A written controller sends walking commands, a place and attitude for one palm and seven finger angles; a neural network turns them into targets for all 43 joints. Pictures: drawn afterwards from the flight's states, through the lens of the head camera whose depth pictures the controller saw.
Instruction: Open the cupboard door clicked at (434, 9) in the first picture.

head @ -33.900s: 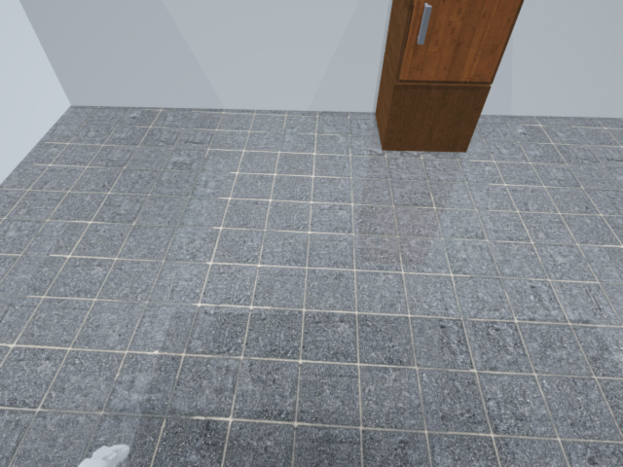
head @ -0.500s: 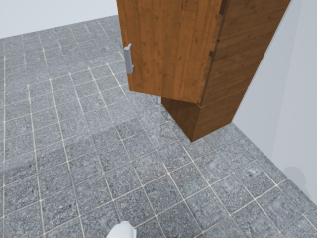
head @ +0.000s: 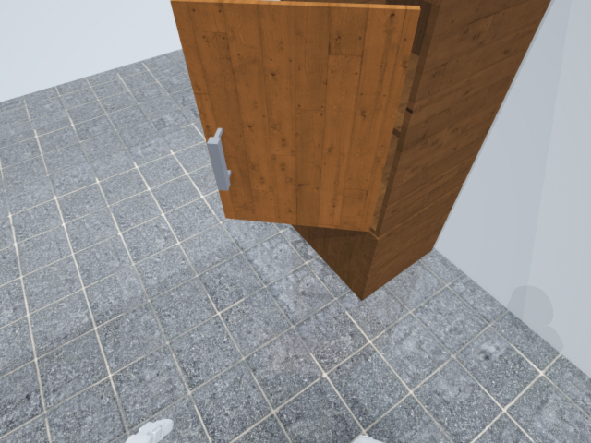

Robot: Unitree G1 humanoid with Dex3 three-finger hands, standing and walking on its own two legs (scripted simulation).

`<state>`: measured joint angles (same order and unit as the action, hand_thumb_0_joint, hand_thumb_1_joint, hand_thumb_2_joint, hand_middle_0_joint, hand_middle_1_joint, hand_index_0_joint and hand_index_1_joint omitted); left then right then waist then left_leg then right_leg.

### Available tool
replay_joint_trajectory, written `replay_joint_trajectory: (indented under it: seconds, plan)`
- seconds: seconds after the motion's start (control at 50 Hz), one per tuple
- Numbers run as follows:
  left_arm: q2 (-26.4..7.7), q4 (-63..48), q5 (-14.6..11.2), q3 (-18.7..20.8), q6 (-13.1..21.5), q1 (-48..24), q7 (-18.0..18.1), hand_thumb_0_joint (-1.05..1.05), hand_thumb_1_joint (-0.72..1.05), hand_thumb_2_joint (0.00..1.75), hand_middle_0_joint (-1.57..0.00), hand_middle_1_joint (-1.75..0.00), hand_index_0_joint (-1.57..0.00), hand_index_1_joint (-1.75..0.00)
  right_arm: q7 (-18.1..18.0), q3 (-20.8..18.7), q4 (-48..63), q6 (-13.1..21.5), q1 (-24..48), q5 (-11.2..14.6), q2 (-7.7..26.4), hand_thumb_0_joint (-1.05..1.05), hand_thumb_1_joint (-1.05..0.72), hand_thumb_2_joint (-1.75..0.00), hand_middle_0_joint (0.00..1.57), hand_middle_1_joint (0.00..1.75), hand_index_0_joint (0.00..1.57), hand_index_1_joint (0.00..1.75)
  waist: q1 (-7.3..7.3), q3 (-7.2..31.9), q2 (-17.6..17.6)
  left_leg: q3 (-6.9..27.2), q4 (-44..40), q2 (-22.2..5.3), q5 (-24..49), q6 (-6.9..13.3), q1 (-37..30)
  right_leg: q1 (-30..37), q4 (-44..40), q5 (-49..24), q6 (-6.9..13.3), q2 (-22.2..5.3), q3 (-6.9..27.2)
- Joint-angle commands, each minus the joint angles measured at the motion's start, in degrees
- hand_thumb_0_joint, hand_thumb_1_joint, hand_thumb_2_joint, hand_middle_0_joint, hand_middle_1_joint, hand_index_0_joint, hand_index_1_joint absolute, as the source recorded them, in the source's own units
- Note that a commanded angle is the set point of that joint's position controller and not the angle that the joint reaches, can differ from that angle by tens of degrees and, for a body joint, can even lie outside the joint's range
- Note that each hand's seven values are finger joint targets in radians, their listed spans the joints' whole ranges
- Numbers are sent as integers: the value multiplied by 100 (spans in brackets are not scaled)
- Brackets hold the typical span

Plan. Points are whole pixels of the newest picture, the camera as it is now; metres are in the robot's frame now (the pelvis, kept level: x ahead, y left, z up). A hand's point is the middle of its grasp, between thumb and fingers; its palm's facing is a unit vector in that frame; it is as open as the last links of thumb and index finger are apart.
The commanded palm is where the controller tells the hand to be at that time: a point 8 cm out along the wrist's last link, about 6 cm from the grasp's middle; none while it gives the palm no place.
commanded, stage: take the last steps up to it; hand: left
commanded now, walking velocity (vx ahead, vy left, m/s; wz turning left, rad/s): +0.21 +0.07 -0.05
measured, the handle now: (221, 159) +0.73 +0.22 -0.09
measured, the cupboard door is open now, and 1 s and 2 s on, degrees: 47 47 47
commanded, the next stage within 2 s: come to a stop and stand still in 0.14 s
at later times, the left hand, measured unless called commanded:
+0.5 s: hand out of the picture +0.14 +0.23 -0.19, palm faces +0.06 -0.98 -0.19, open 7.3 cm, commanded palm none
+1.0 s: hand (185, 439) +0.16 +0.19 -0.18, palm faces +0.02 -0.99 -0.17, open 7.3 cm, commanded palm none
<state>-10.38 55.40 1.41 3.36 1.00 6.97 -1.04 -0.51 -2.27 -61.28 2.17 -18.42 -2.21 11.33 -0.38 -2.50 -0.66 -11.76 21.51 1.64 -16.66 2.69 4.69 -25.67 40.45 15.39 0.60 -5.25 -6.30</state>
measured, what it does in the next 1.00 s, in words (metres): walks ahead: right foot, then left foot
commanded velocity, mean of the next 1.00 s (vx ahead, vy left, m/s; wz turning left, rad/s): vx -0.03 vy -0.01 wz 0.00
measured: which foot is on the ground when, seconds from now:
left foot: down 0.00-0.06, up 0.08-0.36, down 0.38-0.76, up 0.78-0.94, down 0.96-1.00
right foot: up 0.00-0.02, down 0.04-0.40, up 0.42-0.74, down 0.76-1.00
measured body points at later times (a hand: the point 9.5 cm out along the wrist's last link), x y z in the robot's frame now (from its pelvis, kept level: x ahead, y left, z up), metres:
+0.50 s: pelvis +0.14 +0.04 -0.01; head +0.17 +0.07 +0.44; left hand +0.14 +0.28 -0.18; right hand +0.21 -0.18 -0.15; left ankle +0.20 +0.16 -0.74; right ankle +0.08 -0.08 -0.72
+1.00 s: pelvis +0.12 +0.02 +0.00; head +0.14 +0.03 +0.45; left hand +0.16 +0.24 -0.17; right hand +0.13 -0.24 -0.15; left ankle +0.12 +0.12 -0.74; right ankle +0.09 -0.12 -0.74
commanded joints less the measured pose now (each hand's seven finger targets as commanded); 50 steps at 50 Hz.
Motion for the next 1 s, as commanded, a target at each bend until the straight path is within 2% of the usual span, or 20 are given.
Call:
replay_joint_trajectory:
  seconds: [0.0,0.02,0.04,0.08,0.16,0.26,0.32,0.36,0.38,0.48,0.56,0.68,0.7,0.74,0.78,0.8,0.84,0.9,0.94,0.98]
  plan:
    - [-649,62,47,142,116,1272,44,0,90,90,-20,-30,-20,-30,6,-36,212,113,-13,91,541,0,-90,-90,20,30,20,30,602,151,-363,537,831,-958,801,218,1361,2404,-1260,-504,214,-23,397]
    - [-1169,215,72,254,184,1874,84,0,90,90,-20,-30,-20,-30,41,-20,318,115,-98,149,364,0,-90,-90,20,30,20,30,761,513,-1489,122,2251,-293,-363,-124,2535,3472,-1883,-533,748,-1327,2251]
    - [-1484,247,-27,288,175,2163,125,0,90,90,-20,-30,-20,-30,54,-51,454,78,14,129,491,0,-90,-90,20,30,20,30,818,574,-1608,414,3676,-138,-2023,-262,3012,3452,-2695,-552,1411,-2287,3476]
    - [-1034,68,-47,216,184,1460,227,0,90,90,-20,-30,-20,-30,43,-112,427,17,375,109,484,0,-90,-90,20,30,20,30,525,7,-804,1186,4229,-579,-1134,-297,3253,2566,-2793,-620,1283,-1955,2805]
    - [-648,-1,-58,66,305,956,176,0,90,90,-20,-30,-20,-30,89,-25,189,-104,-10,110,99,0,-90,-90,20,30,20,30,84,270,-685,989,3341,-696,-236,-512,2340,1840,-2733,-2162,868,-1220,1004]
    - [-739,203,-28,95,276,932,178,0,90,90,-20,-30,-20,-30,81,36,188,-81,78,145,-123,0,-90,-90,20,30,20,30,103,381,-626,656,1628,-406,209,-612,1661,1850,-2329,-2871,792,-935,577]
    - [-663,315,-71,2,130,828,253,0,90,90,-20,-30,-20,-30,7,42,73,-51,-176,136,65,0,-90,-90,20,30,20,30,-65,427,-366,798,348,-414,1843,-560,414,1302,-1488,-2416,336,-537,343]
    - [-378,364,-132,-88,-4,1254,314,0,90,90,-20,-30,-20,-30,-109,-63,117,-12,-280,147,736,0,-90,-90,20,30,20,30,35,864,936,1951,412,-1737,4783,68,-61,1034,-942,25,-155,20,96]
    - [-365,399,-114,-117,-99,1324,345,0,90,90,-20,-30,-20,-30,-167,-110,147,-88,-144,151,881,0,-90,-90,20,30,20,30,14,557,937,2025,192,-2051,4549,412,416,1158,-492,1185,-189,193,134]
    - [-639,250,-65,39,-388,1125,290,0,90,90,-20,-30,-20,-30,-371,-169,256,-250,29,85,966,0,-90,-90,20,30,20,30,-138,377,1343,2282,135,-2387,5572,947,493,220,1930,1979,-133,332,718]
    - [-568,49,-70,132,-460,1130,220,0,90,90,-20,-30,-20,-30,-382,-295,516,-292,603,86,1128,0,-90,-90,20,30,20,30,-15,1142,884,2039,161,-2297,3755,895,174,9,2121,1518,-243,409,853]
    - [-435,39,-14,121,-387,1573,146,0,90,90,-20,-30,-20,-30,-216,-343,657,-372,1018,45,1093,0,-90,-90,20,30,20,30,227,587,869,1776,-103,-1776,235,356,1654,1668,-732,529,-58,475,223]
    - [-546,123,4,151,-377,1839,161,0,90,90,-20,-30,-20,-30,-175,-339,704,-420,1024,80,954,0,-90,-90,20,30,20,30,326,509,406,1513,161,-1326,-647,93,2217,2203,-1522,282,12,364,392]
    - [-1216,-116,82,166,-272,1272,240,0,90,90,-20,-30,-20,-30,-37,-213,947,-507,1272,151,336,0,-90,-90,20,30,20,30,311,-168,-1725,942,2298,-243,-1428,-433,2532,728,-3507,2394,774,-1539,2850]
    - [-1123,-351,54,84,-177,397,242,0,90,90,-20,-30,-20,-30,94,-180,869,-469,1061,114,272,0,-90,-90,20,30,20,30,-42,-186,-553,1110,2744,-306,-924,-347,1687,-202,-3359,2271,882,-1331,2257]
    - [-962,-306,36,64,-101,317,253,0,90,90,-20,-30,-20,-30,75,-176,680,-464,904,84,253,0,-90,-90,20,30,20,30,-82,-200,-1008,1152,2763,-320,-536,-341,1799,207,-3061,1320,707,-892,1918]
    - [-850,-194,-4,19,-35,389,234,0,90,90,-20,-30,-20,-30,66,-167,542,-403,618,105,351,0,-90,-90,20,30,20,30,-60,-198,-1212,1106,2466,-354,-363,-377,1648,568,-2852,614,671,-824,1511]
    - [-901,-22,-12,16,-21,628,232,0,90,90,-20,-30,-20,-30,40,-96,380,-259,350,116,267,0,-90,-90,20,30,20,30,-25,-164,-526,960,668,-213,83,-407,855,799,-2335,281,553,-730,1406]
    - [-647,108,-86,-51,-23,907,205,0,90,90,-20,-30,-20,-30,-22,-35,254,-93,131,95,456,0,-90,-90,20,30,20,30,78,158,582,1757,47,-731,1350,-147,375,836,-1602,-152,162,-157,977]
    - [-469,210,-91,-99,-39,939,216,0,90,90,-20,-30,-20,-30,-109,-12,256,-88,246,101,643,0,-90,-90,20,30,20,30,216,236,333,1993,-106,-1132,1275,89,1005,1642,-1693,-250,19,58,714]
